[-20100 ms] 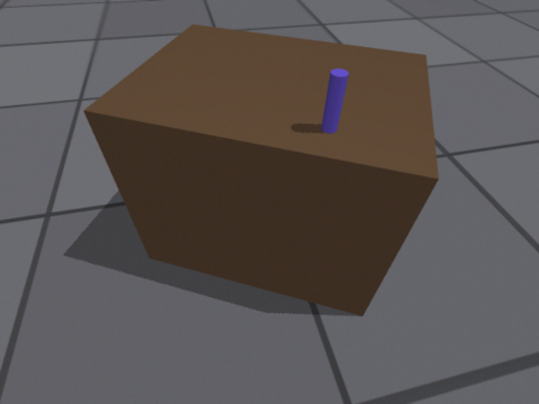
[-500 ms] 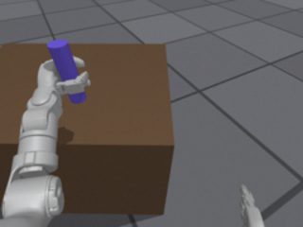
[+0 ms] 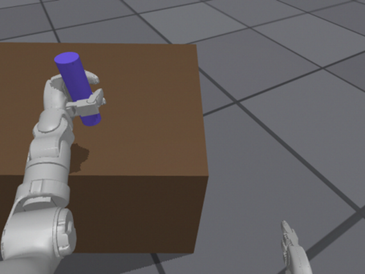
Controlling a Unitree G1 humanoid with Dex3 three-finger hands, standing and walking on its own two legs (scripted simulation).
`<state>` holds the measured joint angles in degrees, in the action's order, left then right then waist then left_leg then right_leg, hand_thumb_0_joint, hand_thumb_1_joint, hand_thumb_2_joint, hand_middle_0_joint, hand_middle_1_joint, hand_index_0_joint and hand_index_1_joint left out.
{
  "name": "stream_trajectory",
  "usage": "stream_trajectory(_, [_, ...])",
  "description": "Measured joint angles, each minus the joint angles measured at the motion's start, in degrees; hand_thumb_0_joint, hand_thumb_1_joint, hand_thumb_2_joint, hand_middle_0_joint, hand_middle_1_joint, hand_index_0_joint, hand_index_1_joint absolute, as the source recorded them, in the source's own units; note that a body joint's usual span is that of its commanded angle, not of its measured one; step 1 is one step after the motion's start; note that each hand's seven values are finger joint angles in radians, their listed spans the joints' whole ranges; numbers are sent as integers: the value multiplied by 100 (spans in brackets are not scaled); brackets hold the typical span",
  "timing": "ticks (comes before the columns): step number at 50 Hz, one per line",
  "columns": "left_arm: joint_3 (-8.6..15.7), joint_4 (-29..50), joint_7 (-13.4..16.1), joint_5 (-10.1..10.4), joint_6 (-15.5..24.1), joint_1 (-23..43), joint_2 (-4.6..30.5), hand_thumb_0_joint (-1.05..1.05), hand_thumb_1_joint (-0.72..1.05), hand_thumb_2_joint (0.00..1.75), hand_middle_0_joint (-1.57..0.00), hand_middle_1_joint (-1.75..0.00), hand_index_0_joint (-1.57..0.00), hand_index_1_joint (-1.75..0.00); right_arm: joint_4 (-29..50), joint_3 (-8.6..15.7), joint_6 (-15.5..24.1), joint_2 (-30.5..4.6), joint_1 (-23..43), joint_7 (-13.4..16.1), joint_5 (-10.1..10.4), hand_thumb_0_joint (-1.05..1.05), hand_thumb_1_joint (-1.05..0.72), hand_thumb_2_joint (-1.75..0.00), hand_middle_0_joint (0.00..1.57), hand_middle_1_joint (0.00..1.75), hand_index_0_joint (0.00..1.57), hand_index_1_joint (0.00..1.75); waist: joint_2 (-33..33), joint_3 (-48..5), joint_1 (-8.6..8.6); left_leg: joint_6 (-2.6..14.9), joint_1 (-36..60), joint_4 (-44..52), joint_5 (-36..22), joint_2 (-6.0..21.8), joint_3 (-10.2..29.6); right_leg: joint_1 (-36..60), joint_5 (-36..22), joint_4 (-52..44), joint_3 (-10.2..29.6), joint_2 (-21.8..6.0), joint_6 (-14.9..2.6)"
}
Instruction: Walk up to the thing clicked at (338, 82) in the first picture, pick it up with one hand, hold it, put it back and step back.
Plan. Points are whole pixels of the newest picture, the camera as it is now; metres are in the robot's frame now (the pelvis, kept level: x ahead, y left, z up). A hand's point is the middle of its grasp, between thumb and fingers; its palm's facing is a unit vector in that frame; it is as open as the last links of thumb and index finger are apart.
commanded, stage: crouch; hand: left
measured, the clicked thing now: (80, 92) +0.45 +0.20 +0.19
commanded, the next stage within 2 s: lower in 0.24 s
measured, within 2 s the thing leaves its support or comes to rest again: rests again in 1.38 s
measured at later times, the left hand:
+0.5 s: hand (95, 102) +0.47 +0.19 +0.14, palm faces +0.13 -0.99 +0.02, open 5.5 cm
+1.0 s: hand (101, 117) +0.49 +0.20 +0.08, palm faces +0.11 -0.99 +0.00, open 5.5 cm
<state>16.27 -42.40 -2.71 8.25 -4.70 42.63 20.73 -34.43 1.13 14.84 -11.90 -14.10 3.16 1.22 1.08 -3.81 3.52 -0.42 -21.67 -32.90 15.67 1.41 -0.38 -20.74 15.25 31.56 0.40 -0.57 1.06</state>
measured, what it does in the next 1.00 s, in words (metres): stands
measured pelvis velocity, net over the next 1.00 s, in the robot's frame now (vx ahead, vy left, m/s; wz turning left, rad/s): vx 0.00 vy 0.01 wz -0.02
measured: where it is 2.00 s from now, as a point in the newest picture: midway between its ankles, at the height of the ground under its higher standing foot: outside the picture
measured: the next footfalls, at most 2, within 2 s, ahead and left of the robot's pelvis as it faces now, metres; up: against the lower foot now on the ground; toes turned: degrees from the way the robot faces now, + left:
none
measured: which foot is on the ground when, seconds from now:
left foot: down 0.00-1.00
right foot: down 0.00-1.00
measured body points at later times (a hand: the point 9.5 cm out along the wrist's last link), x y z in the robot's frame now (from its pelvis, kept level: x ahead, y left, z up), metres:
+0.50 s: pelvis +0.00 +0.00 -0.01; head +0.04 +0.01 +0.44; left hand +0.46 +0.24 +0.14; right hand +0.15 -0.26 -0.08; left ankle +0.01 +0.12 -0.73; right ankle +0.01 -0.13 -0.73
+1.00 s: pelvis +0.00 +0.01 -0.03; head +0.07 +0.02 +0.42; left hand +0.47 +0.25 +0.08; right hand +0.15 -0.25 -0.09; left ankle +0.01 +0.12 -0.73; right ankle +0.01 -0.13 -0.73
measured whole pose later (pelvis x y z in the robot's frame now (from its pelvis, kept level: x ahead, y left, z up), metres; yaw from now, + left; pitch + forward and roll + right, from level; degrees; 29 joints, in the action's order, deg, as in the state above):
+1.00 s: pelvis +0.00 +0.01 -0.03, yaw -1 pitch +14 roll -2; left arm 19.3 -58.1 -6.0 7.1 12.2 45.6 25.0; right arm -24.5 1.2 5.9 -12.2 -14.7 1.3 -0.2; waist 0.8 -6.7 7.6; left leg -0.1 -40.0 -47.6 21.9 2.7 0.0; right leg -38.2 20.1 43.9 0.3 0.7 1.3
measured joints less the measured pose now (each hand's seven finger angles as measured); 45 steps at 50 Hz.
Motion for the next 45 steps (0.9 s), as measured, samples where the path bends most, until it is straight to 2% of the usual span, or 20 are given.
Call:
stream_trajectory(14, [99,-668,-102,-23,603,242,157,0,11,118,-100,-116,-101,-116,215,-10,-318,-66,25,23,-9,-1,55,-4,5,5,5,5,-75,-12,167,-16,-272,-103,23,39,17,-254,1,61,-14,39,-17])
stream_trajectory(19, [112,-909,-125,-77,705,308,239,0,12,118,-100,-116,-101,-116,248,42,-428,-60,86,2,-15,-1,55,-4,5,5,5,5,-55,-57,222,-13,-387,-188,64,57,8,-356,13,106,-3,56,-14])
stream_trajectory(25, [173,-1204,-192,-13,975,395,297,0,12,118,-100,-116,-101,-116,289,39,-501,-56,84,-28,-5,-1,54,-5,5,5,5,5,-57,-53,238,3,-624,-362,123,56,4,-591,63,268,5,56,-2])
stream_trajectory(29, [168,-1316,-194,-79,1130,378,295,0,12,118,-100,-116,-101,-117,340,-11,-584,-6,117,-70,-47,-1,53,-5,5,5,5,5,-79,-54,264,8,-885,-540,180,59,7,-849,117,441,7,59,3])
stream_trajectory(40, [225,-1412,-305,-93,1530,313,352,0,12,118,-100,-116,-101,-116,710,-38,-757,-54,57,-85,-93,-1,51,-5,5,5,5,5,-127,-188,382,6,-1383,-1046,429,109,26,-1315,318,867,0,108,5])
stream_trajectory(45, [299,-1552,-265,-116,1625,349,411,0,12,118,-100,-116,-101,-116,827,18,-805,-32,26,-142,-133,-1,51,-5,5,5,5,5,-81,-299,411,11,-1622,-1274,544,126,41,-1536,412,1056,-10,125,7])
